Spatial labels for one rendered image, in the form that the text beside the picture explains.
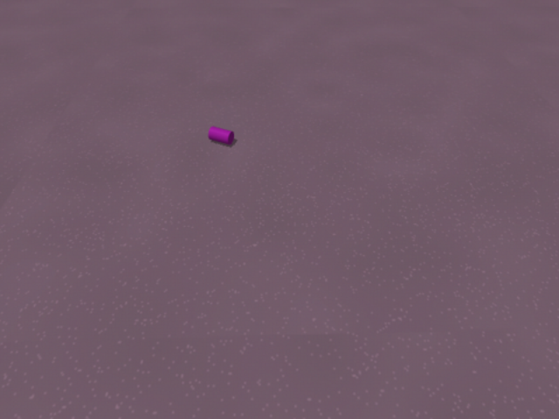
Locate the can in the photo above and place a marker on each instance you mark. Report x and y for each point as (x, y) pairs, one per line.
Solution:
(221, 135)

